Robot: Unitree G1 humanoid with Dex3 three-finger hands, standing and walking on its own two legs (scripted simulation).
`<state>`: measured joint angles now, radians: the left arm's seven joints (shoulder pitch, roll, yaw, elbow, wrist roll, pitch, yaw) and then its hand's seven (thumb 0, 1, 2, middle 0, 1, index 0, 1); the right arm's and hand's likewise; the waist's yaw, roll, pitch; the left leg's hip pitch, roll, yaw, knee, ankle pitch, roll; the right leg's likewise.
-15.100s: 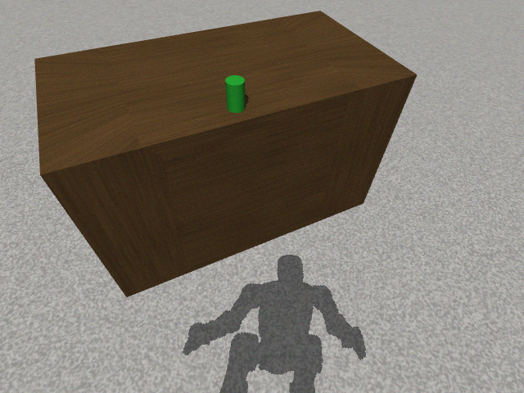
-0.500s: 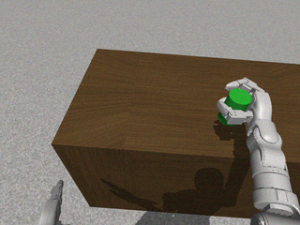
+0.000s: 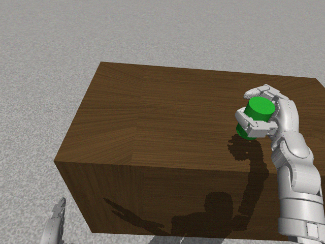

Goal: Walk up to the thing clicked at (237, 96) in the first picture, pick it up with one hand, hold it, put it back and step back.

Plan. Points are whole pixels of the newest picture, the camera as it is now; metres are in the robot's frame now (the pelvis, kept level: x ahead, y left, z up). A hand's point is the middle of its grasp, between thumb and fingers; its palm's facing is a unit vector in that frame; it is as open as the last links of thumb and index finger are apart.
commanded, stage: lift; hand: right
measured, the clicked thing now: (254, 119) +0.36 -0.19 +0.17
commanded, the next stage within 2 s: hold in 0.22 s
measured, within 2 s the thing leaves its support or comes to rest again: neither
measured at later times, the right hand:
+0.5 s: hand (258, 110) +0.34 -0.18 +0.21, palm faces +0.09 +0.99 -0.04, open 7.6 cm
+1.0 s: hand (264, 106) +0.33 -0.18 +0.23, palm faces +0.08 +1.00 -0.03, open 7.6 cm
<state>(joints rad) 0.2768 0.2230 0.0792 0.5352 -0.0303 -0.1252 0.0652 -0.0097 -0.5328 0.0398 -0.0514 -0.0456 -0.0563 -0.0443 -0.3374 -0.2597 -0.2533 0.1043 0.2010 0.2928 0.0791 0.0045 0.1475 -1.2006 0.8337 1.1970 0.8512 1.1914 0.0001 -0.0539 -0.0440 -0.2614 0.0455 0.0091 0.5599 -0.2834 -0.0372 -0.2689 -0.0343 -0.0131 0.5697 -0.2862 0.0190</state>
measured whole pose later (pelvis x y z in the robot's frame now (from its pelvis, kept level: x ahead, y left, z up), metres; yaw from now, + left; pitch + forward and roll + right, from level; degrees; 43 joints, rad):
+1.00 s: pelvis +0.01 +0.00 +0.00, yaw -1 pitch -2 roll +0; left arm 0.24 0.24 0.10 0.62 -0.04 -0.19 0.04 -0.01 -0.54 0.05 -0.05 -0.05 -0.05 -0.05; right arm -0.32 -0.28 -0.30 -0.14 0.24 0.56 0.12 0.00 0.15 -1.20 0.84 1.19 0.85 1.19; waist -0.01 -0.08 -0.06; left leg -0.20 0.05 0.03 0.52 -0.28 -0.03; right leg -0.21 -0.03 0.00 0.53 -0.28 0.02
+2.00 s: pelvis +0.00 +0.00 +0.00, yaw -1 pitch -3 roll +0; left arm 0.25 0.23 0.09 0.62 -0.03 -0.22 0.06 -0.01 -0.55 0.05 -0.05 -0.05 -0.05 -0.05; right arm -0.27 -0.27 -0.29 -0.16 0.23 0.55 0.10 0.00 0.15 -1.20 0.84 1.19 0.85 1.19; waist -0.01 -0.07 -0.04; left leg -0.20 0.04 0.02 0.53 -0.27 -0.03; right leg -0.22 -0.04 0.00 0.54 -0.27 0.02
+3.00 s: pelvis +0.01 +0.00 +0.00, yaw -1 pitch -2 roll +0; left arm 0.25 0.23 0.10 0.62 -0.03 -0.21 0.04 -0.01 -0.56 0.06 -0.06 -0.05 -0.05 -0.06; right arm -0.31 -0.27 -0.30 -0.15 0.23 0.59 0.11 0.00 0.15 -1.21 0.84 1.19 0.85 1.19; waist -0.01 -0.08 -0.05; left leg -0.19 0.05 0.03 0.52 -0.28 -0.04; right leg -0.21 -0.03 0.00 0.54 -0.28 0.02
